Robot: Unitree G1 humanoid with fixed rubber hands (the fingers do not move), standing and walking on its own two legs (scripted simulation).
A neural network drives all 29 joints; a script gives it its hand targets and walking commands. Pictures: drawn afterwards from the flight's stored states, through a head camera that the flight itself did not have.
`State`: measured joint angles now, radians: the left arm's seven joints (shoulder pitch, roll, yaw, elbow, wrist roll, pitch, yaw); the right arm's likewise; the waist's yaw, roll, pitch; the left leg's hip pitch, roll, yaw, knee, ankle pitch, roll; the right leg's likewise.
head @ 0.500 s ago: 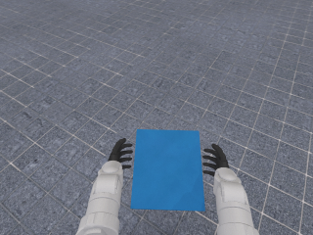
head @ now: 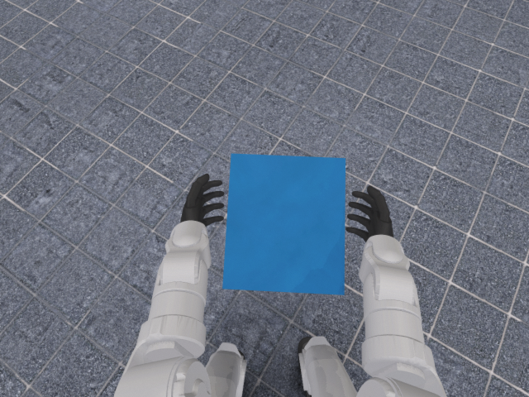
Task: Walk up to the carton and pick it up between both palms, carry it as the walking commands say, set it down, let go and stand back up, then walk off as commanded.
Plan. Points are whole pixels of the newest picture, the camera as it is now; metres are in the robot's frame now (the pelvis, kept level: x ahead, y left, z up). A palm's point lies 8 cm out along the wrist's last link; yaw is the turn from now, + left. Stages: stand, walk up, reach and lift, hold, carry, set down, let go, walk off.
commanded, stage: set down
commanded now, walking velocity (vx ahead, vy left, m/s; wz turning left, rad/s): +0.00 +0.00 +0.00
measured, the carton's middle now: (283, 224) +0.42 -0.02 -0.16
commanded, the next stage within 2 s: none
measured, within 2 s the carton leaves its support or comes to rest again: neither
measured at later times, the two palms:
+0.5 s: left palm (206, 224) +0.41 +0.12 -0.14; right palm (359, 233) +0.40 -0.16 -0.14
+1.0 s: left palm (213, 226) +0.44 +0.13 -0.22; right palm (346, 233) +0.42 -0.16 -0.23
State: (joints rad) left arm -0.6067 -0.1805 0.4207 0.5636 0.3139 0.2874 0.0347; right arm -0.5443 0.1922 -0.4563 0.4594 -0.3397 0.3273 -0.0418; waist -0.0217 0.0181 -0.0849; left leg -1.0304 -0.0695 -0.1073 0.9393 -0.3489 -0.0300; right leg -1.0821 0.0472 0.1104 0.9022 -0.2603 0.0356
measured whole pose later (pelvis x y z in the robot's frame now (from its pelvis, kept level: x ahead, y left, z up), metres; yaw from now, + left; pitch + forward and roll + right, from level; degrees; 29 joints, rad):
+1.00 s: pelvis -0.02 +0.00 -0.14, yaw +2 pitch +44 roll +1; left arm -0.89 -0.07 0.38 0.71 0.18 0.23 0.15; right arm -0.84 0.07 -0.43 0.62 -0.22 0.27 -0.12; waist -0.03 0.02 -0.19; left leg -1.76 -0.14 -0.10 1.53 -0.53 -0.05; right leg -1.82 0.09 0.13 1.50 -0.44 0.07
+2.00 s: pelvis -0.05 +0.00 -0.27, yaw +4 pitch +47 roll +3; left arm -1.27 0.08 0.38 0.83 0.13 0.25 0.15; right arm -1.22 -0.08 -0.43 0.74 -0.20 0.29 -0.12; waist -0.05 0.03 0.02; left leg -2.20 -0.19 -0.08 1.95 -0.58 -0.11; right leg -2.26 0.12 0.12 1.92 -0.48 0.09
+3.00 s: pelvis -0.04 +0.00 -0.33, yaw +4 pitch +36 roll +0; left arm -1.48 0.22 0.22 1.06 -0.01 0.17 0.13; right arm -1.42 -0.25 -0.31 1.00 -0.02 0.20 -0.05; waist -0.06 0.03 0.39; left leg -2.19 -0.15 -0.05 2.23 -0.66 -0.06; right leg -2.23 0.05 0.05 2.19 -0.58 0.06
